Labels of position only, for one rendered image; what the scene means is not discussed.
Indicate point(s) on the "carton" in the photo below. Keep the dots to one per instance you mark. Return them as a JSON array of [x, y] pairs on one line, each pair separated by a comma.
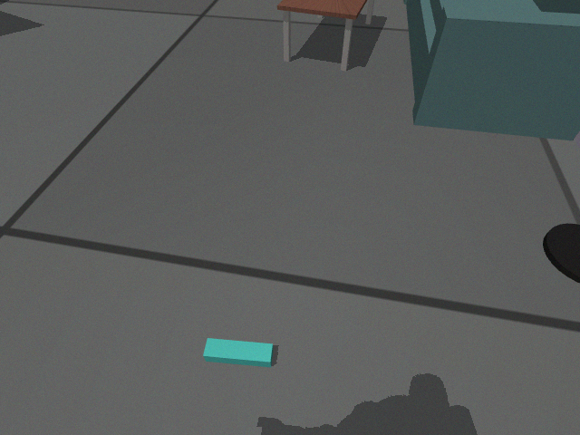
[[238, 352]]

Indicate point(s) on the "sofa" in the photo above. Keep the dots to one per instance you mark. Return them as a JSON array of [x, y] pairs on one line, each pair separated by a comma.
[[500, 66]]

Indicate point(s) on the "coffee table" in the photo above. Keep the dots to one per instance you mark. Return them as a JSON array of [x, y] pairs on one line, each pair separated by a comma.
[[348, 9]]

